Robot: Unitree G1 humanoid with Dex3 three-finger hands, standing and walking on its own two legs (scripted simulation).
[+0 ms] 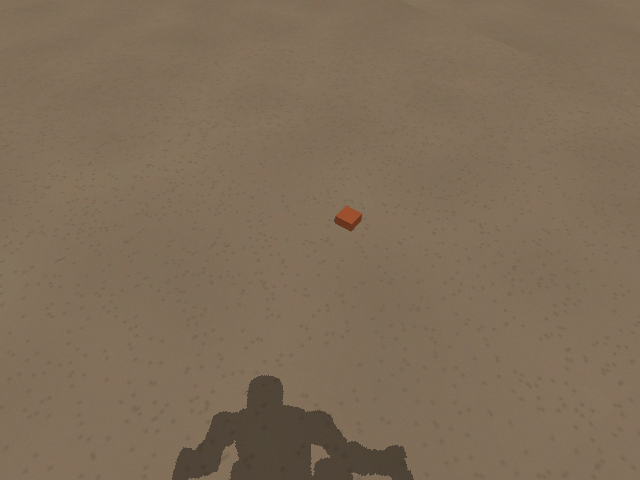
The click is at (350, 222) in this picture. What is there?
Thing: small box
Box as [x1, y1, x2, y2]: [335, 206, 361, 231]
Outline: 345,206 335,216 335,223 350,231 360,221 361,213
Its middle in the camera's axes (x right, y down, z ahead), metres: +0.12 -0.10 +1.75
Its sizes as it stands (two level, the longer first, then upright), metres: 0.085 0.084 0.046
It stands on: the floor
